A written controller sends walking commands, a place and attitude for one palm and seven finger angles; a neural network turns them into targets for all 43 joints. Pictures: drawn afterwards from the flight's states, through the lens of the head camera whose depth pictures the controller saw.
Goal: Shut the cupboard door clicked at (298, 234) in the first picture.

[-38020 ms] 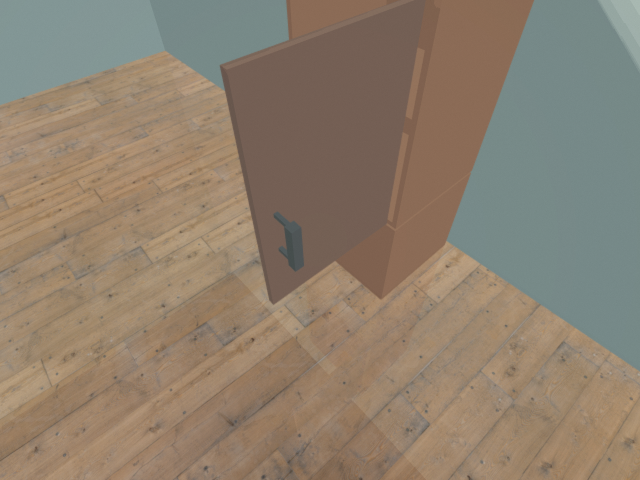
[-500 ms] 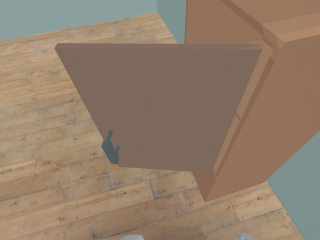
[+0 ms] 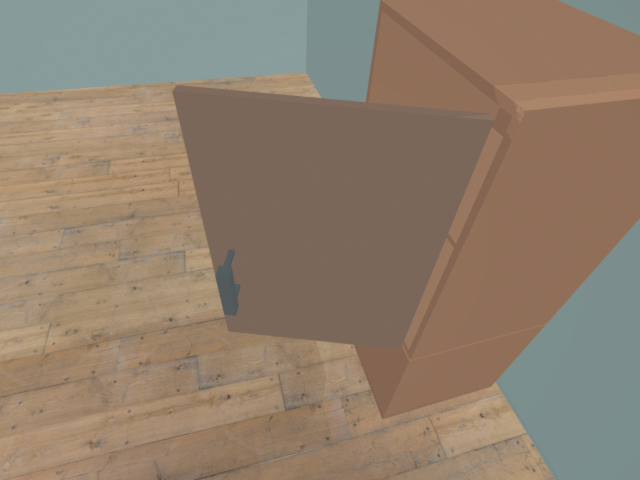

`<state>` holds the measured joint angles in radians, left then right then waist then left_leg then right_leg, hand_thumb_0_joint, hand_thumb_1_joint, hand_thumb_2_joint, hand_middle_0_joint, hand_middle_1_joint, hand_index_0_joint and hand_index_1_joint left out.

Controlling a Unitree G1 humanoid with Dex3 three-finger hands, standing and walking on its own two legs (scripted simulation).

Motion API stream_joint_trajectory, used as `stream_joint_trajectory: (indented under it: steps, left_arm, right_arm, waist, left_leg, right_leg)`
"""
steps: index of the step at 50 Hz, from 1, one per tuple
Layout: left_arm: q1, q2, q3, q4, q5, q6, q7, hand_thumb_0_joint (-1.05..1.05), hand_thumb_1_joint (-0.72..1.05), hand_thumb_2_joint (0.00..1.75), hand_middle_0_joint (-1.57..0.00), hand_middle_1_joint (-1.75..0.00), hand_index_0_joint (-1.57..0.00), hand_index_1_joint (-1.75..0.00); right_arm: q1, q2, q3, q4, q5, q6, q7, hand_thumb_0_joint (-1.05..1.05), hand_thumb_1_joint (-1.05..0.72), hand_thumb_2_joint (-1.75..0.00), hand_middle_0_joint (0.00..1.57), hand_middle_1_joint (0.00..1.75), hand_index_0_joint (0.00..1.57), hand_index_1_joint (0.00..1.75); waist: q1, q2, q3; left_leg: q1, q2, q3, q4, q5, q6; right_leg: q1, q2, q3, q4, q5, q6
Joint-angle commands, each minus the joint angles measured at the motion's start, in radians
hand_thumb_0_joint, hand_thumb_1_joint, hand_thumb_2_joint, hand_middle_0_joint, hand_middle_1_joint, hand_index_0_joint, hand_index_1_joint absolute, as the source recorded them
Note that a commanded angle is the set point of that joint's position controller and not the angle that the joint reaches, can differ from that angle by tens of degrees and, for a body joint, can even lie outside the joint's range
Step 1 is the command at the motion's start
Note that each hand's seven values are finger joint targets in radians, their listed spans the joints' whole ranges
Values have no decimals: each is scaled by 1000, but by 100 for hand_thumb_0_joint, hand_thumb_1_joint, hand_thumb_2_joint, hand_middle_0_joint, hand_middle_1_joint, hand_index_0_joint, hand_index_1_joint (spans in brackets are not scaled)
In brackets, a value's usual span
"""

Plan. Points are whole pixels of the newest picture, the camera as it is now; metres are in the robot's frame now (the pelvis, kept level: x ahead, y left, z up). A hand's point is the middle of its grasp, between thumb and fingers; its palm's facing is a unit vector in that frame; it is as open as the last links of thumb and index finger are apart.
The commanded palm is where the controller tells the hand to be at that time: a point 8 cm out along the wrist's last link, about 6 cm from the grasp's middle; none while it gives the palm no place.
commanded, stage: come to a stop and stand still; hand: left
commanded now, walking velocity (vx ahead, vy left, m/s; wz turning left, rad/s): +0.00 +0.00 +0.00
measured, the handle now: (230, 282) +0.47 +0.21 -0.11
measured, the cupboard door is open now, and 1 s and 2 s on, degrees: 69 69 69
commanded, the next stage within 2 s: look again from close up in 0.24 s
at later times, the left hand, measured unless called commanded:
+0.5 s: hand out of the picture -0.02 +0.16 -0.18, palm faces +0.04 -0.98 -0.17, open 7.4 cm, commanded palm none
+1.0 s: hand out of the picture +0.12 +0.21 -0.14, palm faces +0.17 -0.96 -0.21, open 7.4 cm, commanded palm +0.13 +0.24 -0.08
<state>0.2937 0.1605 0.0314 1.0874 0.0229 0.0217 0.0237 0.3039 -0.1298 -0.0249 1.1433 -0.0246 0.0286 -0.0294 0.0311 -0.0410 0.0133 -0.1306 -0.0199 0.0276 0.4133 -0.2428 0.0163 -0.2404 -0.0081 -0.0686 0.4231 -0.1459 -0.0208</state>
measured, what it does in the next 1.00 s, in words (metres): stands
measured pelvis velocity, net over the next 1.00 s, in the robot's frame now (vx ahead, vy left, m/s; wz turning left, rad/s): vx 0.04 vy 0.02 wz -0.01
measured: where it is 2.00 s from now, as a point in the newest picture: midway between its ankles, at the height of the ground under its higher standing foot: outside the picture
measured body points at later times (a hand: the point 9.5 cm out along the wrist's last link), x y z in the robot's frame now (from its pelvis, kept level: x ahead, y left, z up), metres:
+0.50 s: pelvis +0.01 +0.01 -0.01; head +0.01 +0.00 +0.44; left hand -0.02 +0.21 -0.17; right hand -0.02 -0.19 -0.18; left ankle -0.01 +0.11 -0.74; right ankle +0.06 -0.10 -0.74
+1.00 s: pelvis +0.04 +0.02 -0.01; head +0.06 +0.02 +0.44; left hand +0.11 +0.26 -0.12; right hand +0.07 -0.21 -0.16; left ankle -0.01 +0.11 -0.74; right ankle +0.06 -0.10 -0.74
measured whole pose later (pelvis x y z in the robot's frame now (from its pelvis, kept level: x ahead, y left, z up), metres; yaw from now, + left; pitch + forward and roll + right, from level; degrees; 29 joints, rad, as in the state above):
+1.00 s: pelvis +0.04 +0.02 -0.01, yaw -1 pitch -1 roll +0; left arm 0.41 0.17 0.05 0.59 -0.07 0.01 0.05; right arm 0.33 -0.17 0.03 0.98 0.00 -0.14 -0.08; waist 0.01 0.00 0.06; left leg -0.15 -0.04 0.05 0.52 -0.35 0.04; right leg -0.28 -0.02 -0.04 0.56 -0.26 -0.01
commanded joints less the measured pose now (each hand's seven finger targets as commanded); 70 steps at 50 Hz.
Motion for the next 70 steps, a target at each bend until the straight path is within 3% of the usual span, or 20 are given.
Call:
stream_joint_trajectory:
  steps: [1,14,16,17,18,21,28,45,46,47,48,49,50,51,53,55,57,60,65,70]
  left_arm:
    - [81,66,8,-9,2,-11,6,0,90,90,-20,-30,-20,-30]
    - [121,39,7,8,-6,-30,14,0,90,90,-20,-30,-20,-30]
    - [127,34,7,13,-6,-31,15,0,90,90,-20,-30,-20,-30]
    - [177,59,-21,34,6,-53,52,0,90,90,-20,-30,-20,-30]
    - [143,107,-10,-3,-3,-57,41,0,90,90,-20,-30,-20,-30]
    - [70,95,-3,-32,-2,-65,26,0,90,90,-20,-30,-20,-30]
    - [94,33,-19,-33,-8,-61,16,0,90,90,-20,-30,-20,-30]
    - [45,83,-16,-38,-15,-56,18,0,90,90,-20,-30,-20,-30]
    - [136,118,-11,10,-7,-64,58,0,90,90,-20,-30,-20,-30]
    - [-841,713,413,-1594,-119,-348,55,0,90,90,-20,-30,-20,-30]
    - [-103,145,-24,-1185,-131,-234,41,0,90,90,-22,-32,-22,-32]
    - [-100,174,42,-1216,-181,-198,74,0,90,90,-24,-34,-24,-34]
    - [146,-88,-95,-981,-178,-103,66,0,90,90,-25,-36,-25,-36]
    - [-68,19,-33,-1099,-178,-137,78,0,90,90,-27,-38,-27,-38]
    - [71,17,31,-970,-171,-232,33,0,90,90,-31,-42,-31,-42]
    - [325,-24,70,-802,-207,-351,-57,0,90,90,-35,-46,-35,-46]
    - [465,-20,126,-817,-262,-513,-182,0,90,90,-38,-50,-38,-50]
    - [450,88,213,-840,-287,-720,-370,0,90,90,-44,-56,-44,-56]
    - [178,178,245,-1170,-325,-759,-398,0,90,90,-53,-66,-53,-66]
    - [-26,174,170,-1501,-359,-822,-358,0,90,90,-62,-76,-62,-76]
  right_arm:
    - [32,-99,-12,-50,3,-25,-1,0,-90,-90,20,30,20,30]
    - [154,-40,2,-15,6,-35,-6,0,-90,-90,20,30,20,30]
    - [158,-33,4,-12,7,-39,-7,0,-90,-90,20,30,20,30]
    - [7,-89,13,-87,7,-54,9,0,-90,-90,20,30,20,30]
    - [66,-40,13,-119,7,-44,12,0,-90,-90,20,30,20,30]
    - [170,-28,17,-102,1,-47,14,0,-90,-90,20,30,20,30]
    - [124,-72,22,-130,8,-68,6,0,-90,-90,20,30,20,30]
    - [64,-115,26,-80,11,-76,-6,0,-90,-90,20,30,20,30]
    - [-23,-150,13,-139,25,-77,0,0,-90,-90,20,30,20,30]
    - [54,-392,-52,-426,12,-269,-113,0,-90,-90,20,30,20,30]
    - [-93,-212,36,-413,72,-331,-100,0,-90,-90,20,30,20,30]
    - [-93,-254,30,-389,44,-367,-84,0,-90,-90,20,30,20,30]
    - [-85,-171,28,-370,53,-385,-56,0,-90,-90,20,30,20,30]
    - [-66,-241,-7,-406,55,-394,-39,0,-90,-90,20,30,20,30]
    - [-86,-238,-30,-479,34,-402,-22,0,-90,-90,20,30,20,30]
    - [-115,-216,-47,-550,31,-397,1,0,-90,-90,20,30,20,30]
    - [-138,-211,-68,-605,23,-388,22,0,-90,-90,20,30,20,30]
    - [-177,-230,-83,-677,22,-368,55,0,-90,-90,20,30,20,30]
    - [-211,-228,-79,-790,22,-360,41,0,-90,-90,20,30,20,30]
    - [-151,-238,-63,-760,16,-370,-1,0,-90,-90,20,30,20,30]
  waist:
    - [1,49,143]
    - [-24,7,88]
    - [-24,23,95]
    - [14,111,111]
    - [-33,104,-8]
    - [-75,21,-12]
    - [-32,35,115]
    - [-29,41,27]
    - [13,-153,8]
    - [-168,54,-322]
    - [-68,323,-392]
    - [-27,367,-386]
    - [-54,229,-209]
    - [-89,194,-65]
    - [-68,-33,50]
    - [-6,-244,48]
    - [37,-330,-56]
    - [45,-124,-179]
    - [38,213,-374]
    - [-63,165,-470]
  left_leg:
    - [-273,117,-141,-215,-317,27]
    - [-187,89,-88,-125,-174,25]
    - [-186,87,-86,-120,-152,23]
    - [-209,105,2,56,-57,-18]
    - [-169,38,-24,98,-146,-15]
    - [-87,42,-39,91,-85,0]
    - [-242,99,-136,-89,-80,32]
    - [-71,106,-90,-76,231,19]
    - [-118,142,-52,111,314,-1]
    - [166,115,-50,152,510,6]
    - [149,44,-35,110,496,-2]
    - [134,56,-31,64,583,-40]
    - [15,62,-67,40,503,-51]
    - [-105,50,-98,82,347,-57]
    - [-303,21,-99,151,149,-47]
    - [-454,-7,-74,242,35,-38]
    - [-569,-32,-35,353,-18,-43]
    - [-677,-46,-18,509,-13,-56]
    - [-746,-36,-7,653,-51,-20]
    - [-771,-2,-63,786,-84,11]
  right_leg:
    - [44,-73,109,-95,-224,24]
    - [-22,-93,150,-133,-245,3]
    - [-30,-96,152,-124,-226,1]
    - [-5,-119,124,-42,-32,-6]
    - [-36,-158,219,-93,-305,-43]
    - [-150,-168,207,-102,-389,-72]
    - [-27,-83,135,-12,-163,-34]
    - [117,-108,110,17,177,-32]
    - [118,-145,124,52,548,-4]
    - [80,-58,116,193,301,8]
    - [-14,22,17,238,52,-2]
    - [6,14,2,163,-18,-15]
    - [-53,-6,-15,161,-38,0]
    - [-98,-15,-8,148,-4,1]
    - [-209,-9,-46,172,-73,-3]
    - [-269,-10,-44,237,-158,-6]
    - [-269,-17,2,326,-148,-5]
    - [-276,-51,84,477,9,-18]
    - [-470,-23,120,632,-160,-31]
    - [-578,-1,148,661,-229,-24]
